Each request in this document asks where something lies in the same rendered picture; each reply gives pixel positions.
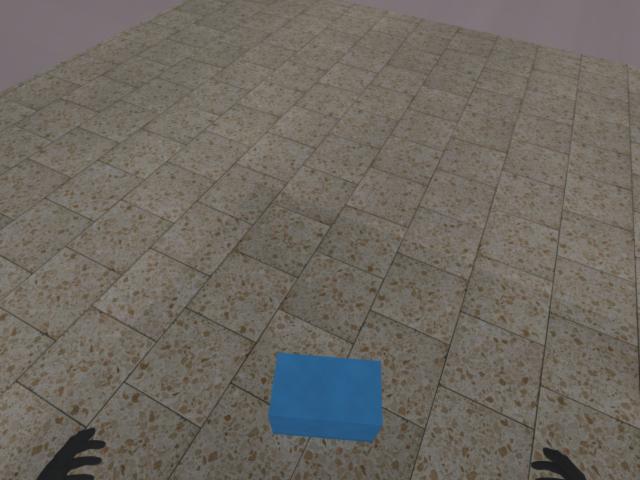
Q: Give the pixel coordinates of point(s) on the carton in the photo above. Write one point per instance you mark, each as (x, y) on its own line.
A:
(326, 397)

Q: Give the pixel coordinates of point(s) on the right robot hand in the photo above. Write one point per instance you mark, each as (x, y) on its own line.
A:
(561, 465)

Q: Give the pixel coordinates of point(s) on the left robot hand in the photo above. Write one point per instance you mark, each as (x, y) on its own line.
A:
(64, 460)

